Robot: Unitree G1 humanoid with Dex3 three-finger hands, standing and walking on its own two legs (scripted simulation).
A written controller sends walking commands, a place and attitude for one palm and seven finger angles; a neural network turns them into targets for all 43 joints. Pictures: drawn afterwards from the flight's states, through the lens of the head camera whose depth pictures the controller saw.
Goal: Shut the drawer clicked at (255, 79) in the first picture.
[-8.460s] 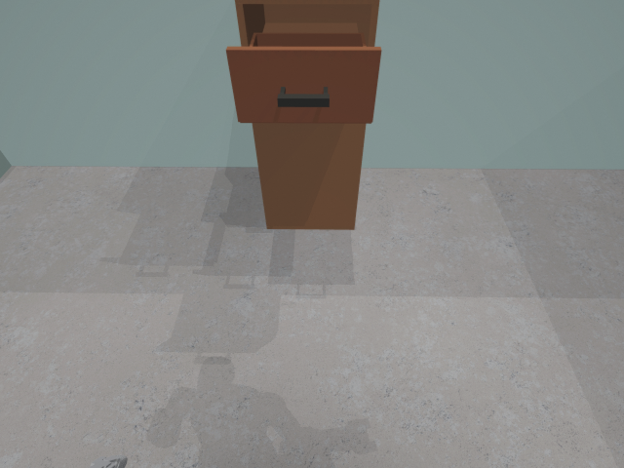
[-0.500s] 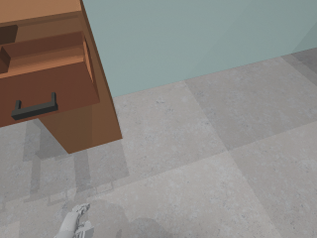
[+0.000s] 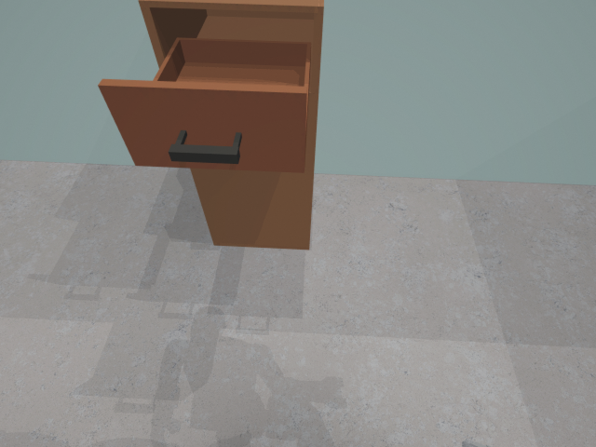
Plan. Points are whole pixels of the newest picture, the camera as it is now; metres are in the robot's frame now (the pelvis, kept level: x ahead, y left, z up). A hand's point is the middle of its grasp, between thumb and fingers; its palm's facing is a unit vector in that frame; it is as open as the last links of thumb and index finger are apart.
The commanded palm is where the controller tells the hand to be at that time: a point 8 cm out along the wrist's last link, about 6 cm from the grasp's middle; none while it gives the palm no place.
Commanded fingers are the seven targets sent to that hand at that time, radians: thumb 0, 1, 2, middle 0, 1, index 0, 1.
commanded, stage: take the last steps up to it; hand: left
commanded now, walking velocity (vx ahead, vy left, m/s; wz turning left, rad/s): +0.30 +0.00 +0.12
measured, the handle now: (207, 145) +0.57 +0.23 +0.05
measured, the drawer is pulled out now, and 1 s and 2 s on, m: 0.30 0.30 0.30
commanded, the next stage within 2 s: come to a stop and stand still in 0.98 s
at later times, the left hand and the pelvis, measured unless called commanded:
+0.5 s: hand out of the picture +0.13 +0.19 -0.15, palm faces +0.03 -0.98 -0.20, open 7.4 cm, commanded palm none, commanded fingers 0.00 0.90 0.90 -0.20 -0.30 -0.20 -0.30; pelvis +0.06 +0.01 +0.01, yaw +2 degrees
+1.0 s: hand out of the picture +0.11 +0.13 -0.16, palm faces +0.20 -0.97 -0.15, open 7.3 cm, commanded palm none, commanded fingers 0.00 0.90 0.90 -0.20 -0.30 -0.20 -0.30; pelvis +0.20 -0.01 +0.01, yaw +5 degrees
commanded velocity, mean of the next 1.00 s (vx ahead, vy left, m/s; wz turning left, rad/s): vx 0.26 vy -0.02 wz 0.03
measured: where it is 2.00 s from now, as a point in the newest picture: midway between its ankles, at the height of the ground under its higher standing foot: outside the picture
